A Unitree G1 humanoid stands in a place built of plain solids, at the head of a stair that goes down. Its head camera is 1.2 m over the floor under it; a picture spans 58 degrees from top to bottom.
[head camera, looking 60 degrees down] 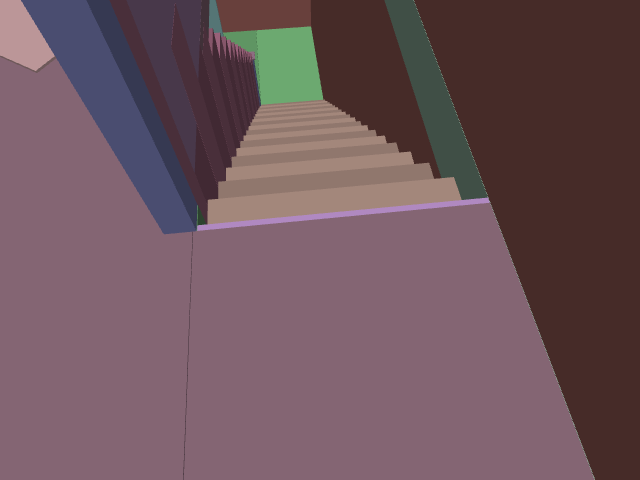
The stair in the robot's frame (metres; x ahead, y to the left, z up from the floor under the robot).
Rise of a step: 0.19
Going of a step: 0.24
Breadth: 0.99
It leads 7 degrees to the left of straight ahead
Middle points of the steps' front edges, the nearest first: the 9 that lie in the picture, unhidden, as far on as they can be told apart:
0.80 -0.08 0.00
1.04 -0.05 -0.19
1.28 -0.02 -0.38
1.52 0.00 -0.57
1.76 0.03 -0.76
2.00 0.06 -0.96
2.24 0.09 -1.15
2.47 0.11 -1.34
2.71 0.14 -1.53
